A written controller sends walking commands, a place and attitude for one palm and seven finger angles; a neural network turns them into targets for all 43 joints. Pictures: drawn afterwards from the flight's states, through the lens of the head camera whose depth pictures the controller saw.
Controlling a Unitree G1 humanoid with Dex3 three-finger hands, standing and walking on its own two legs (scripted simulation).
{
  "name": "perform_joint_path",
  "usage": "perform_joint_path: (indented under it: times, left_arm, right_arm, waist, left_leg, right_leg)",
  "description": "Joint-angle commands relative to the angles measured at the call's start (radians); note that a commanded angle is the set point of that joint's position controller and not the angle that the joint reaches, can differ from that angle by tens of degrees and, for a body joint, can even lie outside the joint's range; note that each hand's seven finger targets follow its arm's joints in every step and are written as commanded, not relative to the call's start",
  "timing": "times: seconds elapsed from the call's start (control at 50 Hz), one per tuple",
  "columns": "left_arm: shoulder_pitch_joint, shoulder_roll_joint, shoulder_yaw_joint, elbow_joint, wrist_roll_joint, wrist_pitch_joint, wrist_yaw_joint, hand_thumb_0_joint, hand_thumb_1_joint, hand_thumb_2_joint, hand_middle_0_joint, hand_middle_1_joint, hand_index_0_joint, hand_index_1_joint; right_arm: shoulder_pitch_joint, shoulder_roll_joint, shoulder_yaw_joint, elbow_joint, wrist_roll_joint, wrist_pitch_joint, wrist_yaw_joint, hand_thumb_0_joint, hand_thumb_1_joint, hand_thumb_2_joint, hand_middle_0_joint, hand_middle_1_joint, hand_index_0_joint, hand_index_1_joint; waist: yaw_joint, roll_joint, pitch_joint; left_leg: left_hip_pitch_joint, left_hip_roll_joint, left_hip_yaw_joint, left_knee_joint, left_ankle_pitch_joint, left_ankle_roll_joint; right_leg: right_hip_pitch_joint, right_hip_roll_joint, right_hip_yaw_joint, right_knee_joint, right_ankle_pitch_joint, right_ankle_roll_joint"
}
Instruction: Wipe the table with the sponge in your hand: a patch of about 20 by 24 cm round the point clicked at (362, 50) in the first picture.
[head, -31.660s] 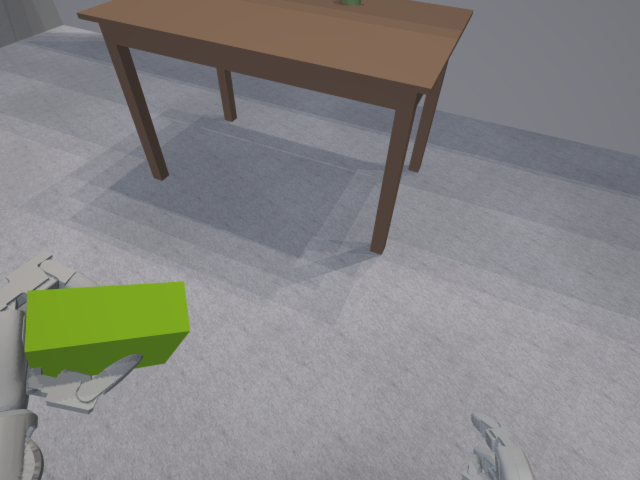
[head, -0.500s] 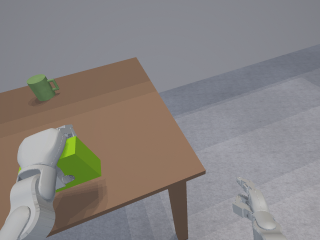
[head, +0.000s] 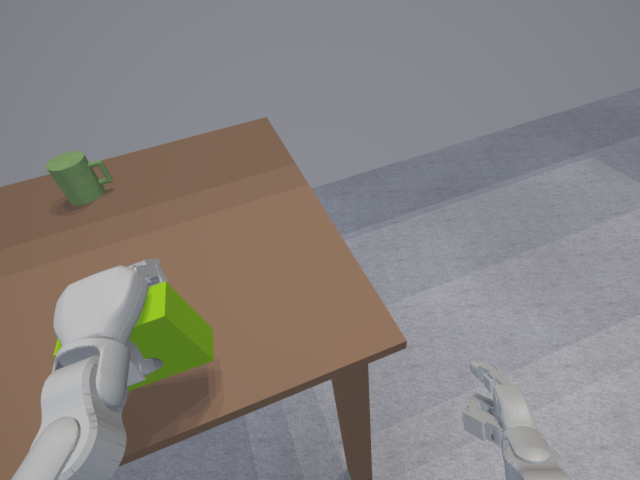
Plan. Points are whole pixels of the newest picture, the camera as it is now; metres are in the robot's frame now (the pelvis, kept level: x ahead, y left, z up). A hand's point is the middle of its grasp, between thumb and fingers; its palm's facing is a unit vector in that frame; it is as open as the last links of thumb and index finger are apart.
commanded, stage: move the sponge above the wiping area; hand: left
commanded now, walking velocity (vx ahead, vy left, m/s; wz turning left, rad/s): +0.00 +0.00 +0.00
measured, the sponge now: (151, 347) +0.23 +0.26 +0.07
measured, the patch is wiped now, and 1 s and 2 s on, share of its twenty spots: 0.00 0.00 0.00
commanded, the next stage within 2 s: lower the sponge onto the table in 0.94 s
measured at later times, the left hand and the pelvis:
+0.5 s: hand (134, 338) +0.21 +0.25 +0.12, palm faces +0.10 -0.11 -0.99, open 9.4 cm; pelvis +0.00 -0.01 +0.00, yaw +0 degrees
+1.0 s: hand (118, 338) +0.21 +0.27 +0.12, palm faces +0.09 -0.09 -0.99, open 9.4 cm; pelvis +0.00 -0.02 +0.00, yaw +0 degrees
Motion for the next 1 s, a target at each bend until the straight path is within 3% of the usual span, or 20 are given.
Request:
perform_joint_path:
  times: [0.0, 0.12, 0.14, 0.22, 0.3, 0.32, 0.34, 0.42, 0.44, 0.46, 0.52, 0.54, 0.62, 0.64, 0.66, 0.72, 0.8, 0.92, 0.94, 0.98]
  left_arm:
    - [-0.192, 0.200, 0.156, -0.210, 0.041, 0.000, 0.053, 0.000, 0.100, 1.300, -1.200, -1.600, -1.200, -1.600]
    - [-0.169, 0.217, 0.173, -0.240, 0.054, -0.004, 0.060, 0.000, 0.100, 1.300, -1.200, -1.600, -1.200, -1.600]
    - [-0.163, 0.182, 0.139, -0.223, 0.053, -0.006, 0.060, 0.000, 0.100, 1.300, -1.200, -1.600, -1.200, -1.600]
    - [-0.175, 0.217, 0.164, -0.227, 0.063, -0.015, 0.067, 0.000, 0.100, 1.300, -1.200, -1.600, -1.200, -1.600]
    - [-0.184, 0.222, 0.166, -0.212, 0.062, -0.031, 0.076, 0.000, 0.100, 1.300, -1.200, -1.600, -1.200, -1.600]
    - [-0.192, 0.259, 0.203, -0.228, 0.067, -0.029, 0.078, 0.000, 0.100, 1.300, -1.200, -1.600, -1.200, -1.600]
    - [-0.183, 0.208, 0.161, -0.220, 0.060, -0.029, 0.078, 0.000, 0.100, 1.300, -1.200, -1.600, -1.200, -1.600]
    - [-0.142, 0.255, 0.212, -0.212, 0.052, -0.022, 0.073, 0.000, 0.100, 1.300, -1.200, -1.600, -1.200, -1.600]
    - [-0.134, 0.200, 0.170, -0.211, 0.039, -0.021, 0.069, 0.000, 0.100, 1.300, -1.200, -1.600, -1.200, -1.600]
    - [-0.123, 0.251, 0.214, -0.199, 0.039, -0.022, 0.068, 0.000, 0.100, 1.300, -1.200, -1.600, -1.200, -1.600]
    - [-0.101, 0.258, 0.223, -0.219, 0.035, -0.011, 0.056, 0.000, 0.100, 1.300, -1.200, -1.600, -1.200, -1.600]
    - [-0.109, 0.225, 0.195, -0.207, 0.029, -0.012, 0.053, 0.000, 0.100, 1.300, -1.200, -1.600, -1.200, -1.600]
    - [-0.154, 0.305, 0.247, -0.166, 0.042, -0.010, 0.045, 0.000, 0.100, 1.300, -1.200, -1.600, -1.200, -1.600]
    - [-0.176, 0.262, 0.206, -0.162, 0.040, -0.018, 0.041, 0.000, 0.100, 1.300, -1.200, -1.600, -1.200, -1.600]
    - [-0.178, 0.301, 0.238, -0.144, 0.039, -0.027, 0.040, 0.000, 0.100, 1.300, -1.200, -1.600, -1.200, -1.600]
    - [-0.217, 0.316, 0.246, -0.166, 0.034, -0.060, 0.034, 0.000, 0.100, 1.300, -1.200, -1.600, -1.200, -1.600]
    - [-0.177, 0.307, 0.256, -0.173, 0.024, -0.109, 0.038, 0.000, 0.100, 1.300, -1.200, -1.600, -1.200, -1.600]
    - [-0.108, 0.329, 0.309, -0.162, 0.018, -0.078, 0.063, 0.000, 0.100, 1.300, -1.200, -1.600, -1.200, -1.600]
    - [-0.147, 0.268, 0.252, -0.165, 0.018, -0.074, 0.061, 0.000, 0.100, 1.300, -1.200, -1.600, -1.200, -1.600]
    - [-0.132, 0.275, 0.256, -0.159, 0.013, -0.064, 0.060, 0.000, 0.100, 1.300, -1.200, -1.600, -1.200, -1.600]
  right_arm:
    - [-0.239, -0.089, -0.040, -0.189, -0.002, -0.049, 0.001, 0.000, -0.900, -0.900, 0.200, 0.300, 0.200, 0.300]
    - [-0.257, -0.087, -0.040, -0.193, -0.004, -0.056, 0.001, 0.000, -0.900, -0.900, 0.200, 0.300, 0.200, 0.300]
    - [-0.233, -0.086, -0.042, -0.193, -0.005, -0.059, 0.000, 0.000, -0.900, -0.900, 0.200, 0.300, 0.200, 0.300]
    - [-0.257, -0.086, -0.040, -0.188, -0.004, -0.061, -0.002, 0.000, -0.900, -0.900, 0.200, 0.300, 0.200, 0.300]
    - [-0.228, -0.086, -0.049, -0.182, -0.007, -0.065, -0.008, 0.000, -0.900, -0.900, 0.200, 0.300, 0.200, 0.300]
    - [-0.261, -0.086, -0.044, -0.178, -0.005, -0.070, -0.007, 0.000, -0.900, -0.900, 0.200, 0.300, 0.200, 0.300]
    - [-0.240, -0.082, -0.045, -0.181, -0.007, -0.074, -0.006, 0.000, -0.900, -0.900, 0.200, 0.300, 0.200, 0.300]
    - [-0.265, -0.086, -0.045, -0.174, -0.004, -0.073, -0.004, 0.000, -0.900, -0.900, 0.200, 0.300, 0.200, 0.300]
    - [-0.243, -0.082, -0.046, -0.181, -0.006, -0.075, -0.003, 0.000, -0.900, -0.900, 0.200, 0.300, 0.200, 0.300]
    - [-0.228, -0.090, -0.049, -0.171, -0.005, -0.073, -0.002, 0.000, -0.900, -0.900, 0.200, 0.300, 0.200, 0.300]
    - [-0.266, -0.088, -0.043, -0.181, -0.005, -0.069, -0.003, 0.000, -0.900, -0.900, 0.200, 0.300, 0.200, 0.300]
    - [-0.239, -0.088, -0.044, -0.182, -0.005, -0.070, -0.005, 0.000, -0.900, -0.900, 0.200, 0.300, 0.200, 0.300]
    - [-0.256, -0.098, -0.040, -0.169, -0.003, -0.071, -0.020, 0.000, -0.900, -0.900, 0.200, 0.300, 0.200, 0.300]
    - [-0.238, -0.093, -0.043, -0.175, -0.003, -0.075, -0.022, 0.000, -0.900, -0.900, 0.200, 0.300, 0.200, 0.300]
    - [-0.228, -0.097, -0.043, -0.166, -0.003, -0.079, -0.025, 0.000, -0.900, -0.900, 0.200, 0.300, 0.200, 0.300]
    - [-0.251, -0.094, -0.041, -0.167, -0.005, -0.094, -0.037, 0.000, -0.900, -0.900, 0.200, 0.300, 0.200, 0.300]
    - [-0.208, -0.095, -0.053, -0.160, -0.010, -0.107, -0.036, 0.000, -0.900, -0.900, 0.200, 0.300, 0.200, 0.300]
    - [-0.242, -0.097, -0.049, -0.160, -0.009, -0.108, -0.023, 0.000, -0.900, -0.900, 0.200, 0.300, 0.200, 0.300]
    - [-0.221, -0.094, -0.051, -0.161, -0.007, -0.105, -0.022, 0.000, -0.900, -0.900, 0.200, 0.300, 0.200, 0.300]
    - [-0.219, -0.098, -0.055, -0.162, -0.006, -0.103, -0.021, 0.000, -0.900, -0.900, 0.200, 0.300, 0.200, 0.300]
  waist:
    - [0.011, -0.057, -0.181]
    - [0.014, -0.057, -0.185]
    - [0.006, -0.072, -0.186]
    - [0.010, -0.055, -0.160]
    - [0.010, -0.068, -0.179]
    - [0.015, -0.056, -0.174]
    - [0.009, -0.057, -0.181]
    - [0.021, -0.057, -0.158]
    - [0.011, -0.078, -0.162]
    - [0.013, -0.086, -0.166]
    - [0.019, -0.079, -0.146]
    - [0.007, -0.090, -0.151]
    - [0.007, -0.075, -0.118]
    - [-0.004, -0.086, -0.130]
    - [0.001, -0.082, -0.129]
    - [0.001, -0.062, -0.141]
    - [0.006, -0.053, -0.167]
    - [0.030, -0.050, -0.141]
    - [0.010, -0.062, -0.155]
    - [0.016, -0.076, -0.152]
  left_leg:
    - [-0.001, 0.023, -0.079, -0.036, 0.220, -0.002]
    - [0.012, 0.018, -0.084, -0.023, 0.219, 0.005]
    - [0.005, 0.019, -0.072, -0.018, 0.219, 0.009]
    - [0.013, 0.014, -0.083, -0.021, 0.195, 0.008]
    - [0.013, 0.010, -0.077, -0.016, 0.213, 0.010]
    - [0.022, 0.007, -0.084, -0.014, 0.207, 0.010]
    - [0.015, 0.009, -0.072, -0.012, 0.214, 0.011]
    - [0.013, 0.006, -0.082, -0.015, 0.206, 0.008]
    - [0.003, 0.010, -0.068, -0.012, 0.212, 0.011]
    - [-0.005, 0.010, -0.072, -0.012, 0.216, 0.008]
    - [0.000, 0.006, -0.074, -0.009, 0.198, 0.009]
    - [-0.013, 0.008, -0.063, -0.007, 0.194, 0.012]
    - [-0.014, 0.001, -0.069, -0.009, 0.144, 0.011]
    - [-0.020, 0.002, -0.059, -0.004, 0.139, 0.014]
    - [-0.020, 0.001, -0.067, -0.008, 0.136, 0.013]
    - [0.008, -0.005, -0.071, -0.004, 0.131, 0.016]
    - [0.008, 0.000, -0.071, -0.002, 0.172, 0.013]
    - [-0.016, 0.004, -0.079, -0.013, 0.163, 0.003]
    - [-0.022, 0.009, -0.066, -0.013, 0.171, 0.004]
    - [-0.023, 0.010, -0.072, -0.015, 0.174, 0.005]
  right_leg:
    - [0.085, -0.021, 0.091, -0.049, 0.150, -0.033]
    - [0.080, -0.008, 0.129, -0.050, 0.144, -0.043]
    - [0.085, -0.019, 0.098, -0.044, 0.151, -0.034]
    - [0.062, -0.009, 0.141, -0.064, 0.115, -0.042]
    - [0.085, -0.024, 0.119, -0.059, 0.150, -0.033]
    - [0.075, -0.009, 0.159, -0.067, 0.127, -0.045]
    - [0.088, -0.021, 0.119, -0.058, 0.141, -0.036]
    - [0.077, -0.011, 0.159, -0.072, 0.130, -0.043]
    - [0.090, -0.023, 0.120, -0.061, 0.155, -0.031]
    - [0.096, -0.024, 0.129, -0.061, 0.165, -0.030]
    - [0.074, -0.017, 0.165, -0.075, 0.138, -0.035]
    - [0.086, -0.027, 0.132, -0.065, 0.147, -0.025]
    - [0.049, -0.021, 0.178, -0.095, 0.066, -0.029]
    - [0.061, -0.031, 0.147, -0.087, 0.067, -0.020]
    - [0.060, -0.031, 0.148, -0.091, 0.056, -0.021]
    - [0.051, -0.023, 0.177, -0.106, 0.045, -0.026]
    - [0.079, -0.035, 0.141, -0.086, 0.118, -0.022]
    - [0.075, -0.024, 0.168, -0.085, 0.097, -0.036]
    - [0.085, -0.032, 0.126, -0.071, 0.118, -0.027]
    - [0.082, -0.033, 0.121, -0.070, 0.124, -0.024]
